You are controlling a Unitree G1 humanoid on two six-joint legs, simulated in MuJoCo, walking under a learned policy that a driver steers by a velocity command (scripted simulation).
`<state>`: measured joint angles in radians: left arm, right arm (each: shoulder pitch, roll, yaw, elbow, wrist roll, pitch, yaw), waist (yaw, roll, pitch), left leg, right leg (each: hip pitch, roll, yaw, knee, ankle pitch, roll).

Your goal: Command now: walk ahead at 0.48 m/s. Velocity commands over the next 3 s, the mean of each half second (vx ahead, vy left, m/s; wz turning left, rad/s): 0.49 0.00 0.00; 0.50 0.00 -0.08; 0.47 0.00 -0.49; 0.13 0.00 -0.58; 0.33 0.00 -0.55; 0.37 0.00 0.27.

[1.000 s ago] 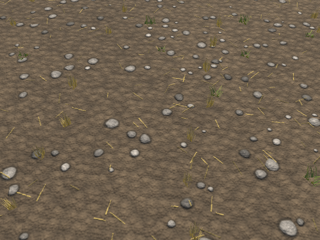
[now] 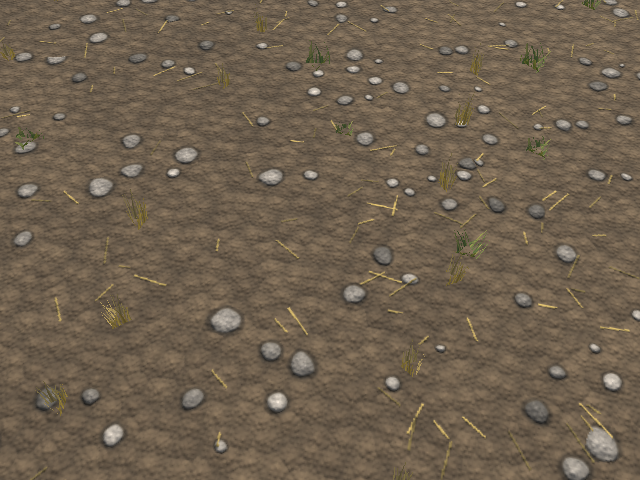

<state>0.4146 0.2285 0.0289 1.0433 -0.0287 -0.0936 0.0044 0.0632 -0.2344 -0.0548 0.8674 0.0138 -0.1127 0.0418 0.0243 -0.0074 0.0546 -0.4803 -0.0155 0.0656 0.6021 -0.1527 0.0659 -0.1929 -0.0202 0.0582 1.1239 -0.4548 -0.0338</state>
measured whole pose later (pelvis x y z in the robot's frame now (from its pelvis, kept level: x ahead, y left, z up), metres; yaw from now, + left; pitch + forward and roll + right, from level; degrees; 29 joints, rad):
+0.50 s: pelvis +0.29 -0.04 +0.00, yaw +0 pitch +3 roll +1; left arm 0.03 0.23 0.05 0.85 -0.01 -0.11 -0.03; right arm 0.41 -0.26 -0.06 1.03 0.01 -0.06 -0.01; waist -0.05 0.00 0.02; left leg 0.02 0.01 0.05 0.47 -0.45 0.00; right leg -0.51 -0.03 -0.05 0.53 -0.06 -0.07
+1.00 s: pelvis +0.57 -0.03 +0.01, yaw -3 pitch +2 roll -2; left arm 0.43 0.23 0.06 1.01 -0.02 -0.07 0.01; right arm -0.01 -0.23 -0.05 0.85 0.02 -0.10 0.03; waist 0.09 0.03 0.01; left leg -0.55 0.06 -0.02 0.49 0.01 0.02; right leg 0.05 0.03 -0.01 0.26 -0.36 -0.01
